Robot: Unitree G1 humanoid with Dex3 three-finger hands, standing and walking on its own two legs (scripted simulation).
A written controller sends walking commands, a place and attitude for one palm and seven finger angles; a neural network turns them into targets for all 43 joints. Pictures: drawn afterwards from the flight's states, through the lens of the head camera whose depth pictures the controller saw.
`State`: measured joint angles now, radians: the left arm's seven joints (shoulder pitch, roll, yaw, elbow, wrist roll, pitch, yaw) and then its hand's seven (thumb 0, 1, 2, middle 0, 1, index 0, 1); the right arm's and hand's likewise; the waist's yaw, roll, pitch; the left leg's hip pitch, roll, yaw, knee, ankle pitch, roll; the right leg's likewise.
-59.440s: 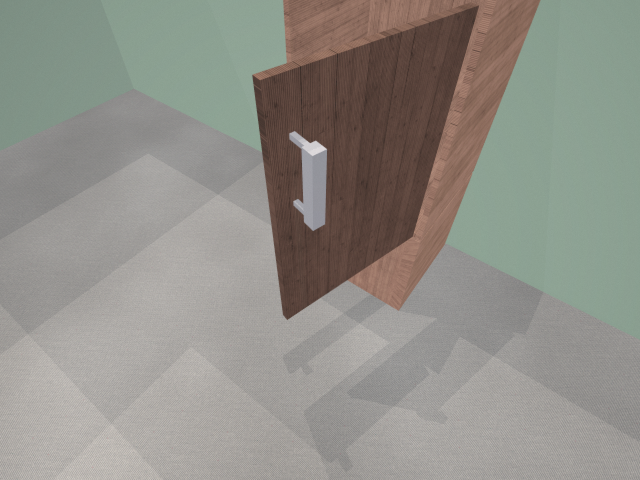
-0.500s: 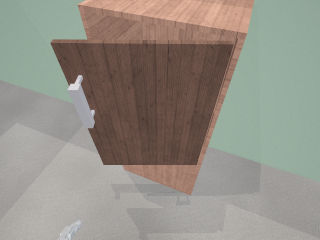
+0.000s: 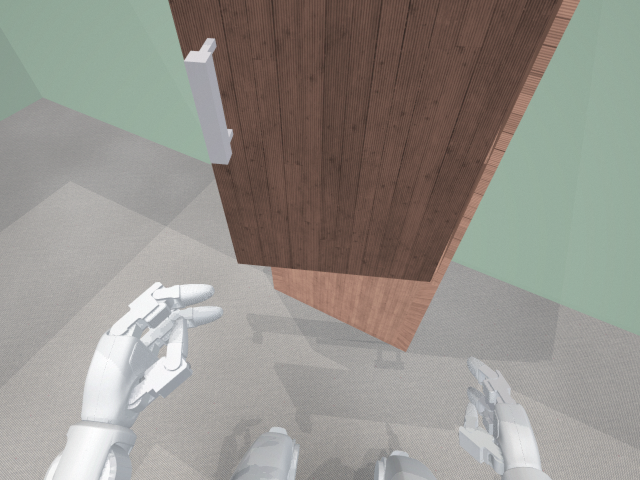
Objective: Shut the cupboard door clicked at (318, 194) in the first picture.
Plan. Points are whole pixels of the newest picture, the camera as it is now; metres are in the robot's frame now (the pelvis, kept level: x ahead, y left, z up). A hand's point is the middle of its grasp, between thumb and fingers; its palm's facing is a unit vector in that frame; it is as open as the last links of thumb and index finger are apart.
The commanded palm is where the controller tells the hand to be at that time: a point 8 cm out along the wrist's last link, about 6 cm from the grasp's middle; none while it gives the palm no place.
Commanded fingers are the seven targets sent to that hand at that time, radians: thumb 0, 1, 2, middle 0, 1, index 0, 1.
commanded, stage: raise the hand and make a fist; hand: left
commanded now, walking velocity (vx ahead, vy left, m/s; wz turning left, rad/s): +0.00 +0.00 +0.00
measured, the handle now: (215, 104) +0.54 +0.21 +0.17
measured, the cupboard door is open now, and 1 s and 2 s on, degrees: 22 22 22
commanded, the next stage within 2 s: bring the fist close to the handle in 1.32 s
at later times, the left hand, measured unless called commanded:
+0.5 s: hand (164, 313) +0.25 +0.19 +0.13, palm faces +0.02 -1.00 -0.04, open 3.3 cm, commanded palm +0.23 +0.24 +0.14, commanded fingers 0.00 0.90 0.90 -1.21 -1.40 -1.21 -1.40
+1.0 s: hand (162, 256) +0.28 +0.18 +0.18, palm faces +0.02 -1.00 -0.05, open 3.1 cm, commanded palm +0.25 +0.23 +0.18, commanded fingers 0.00 0.90 0.90 -1.30 -1.50 -1.30 -1.50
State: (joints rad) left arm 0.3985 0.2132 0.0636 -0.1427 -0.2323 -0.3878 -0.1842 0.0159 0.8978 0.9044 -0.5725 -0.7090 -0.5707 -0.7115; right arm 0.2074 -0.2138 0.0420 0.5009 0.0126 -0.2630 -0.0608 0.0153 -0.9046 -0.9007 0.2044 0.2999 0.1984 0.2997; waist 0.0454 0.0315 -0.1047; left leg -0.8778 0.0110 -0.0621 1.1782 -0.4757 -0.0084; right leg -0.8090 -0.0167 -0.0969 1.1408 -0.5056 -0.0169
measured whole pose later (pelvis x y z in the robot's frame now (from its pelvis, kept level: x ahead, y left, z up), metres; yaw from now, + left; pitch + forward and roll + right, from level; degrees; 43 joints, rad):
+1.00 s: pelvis +0.05 -0.01 +0.06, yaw -1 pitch +3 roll -1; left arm 0.30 0.26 0.20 -0.17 -0.32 -0.08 -0.24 0.01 0.90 0.90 -1.29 -1.49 -1.29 -1.50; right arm 0.28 -0.26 0.05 0.56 0.04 -0.24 -0.08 0.02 -0.90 -0.90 0.21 0.30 0.20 0.30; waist 0.04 0.06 -0.07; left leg -0.45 0.01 -0.02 0.78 -0.38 -0.01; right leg -0.40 -0.01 -0.06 0.76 -0.41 -0.01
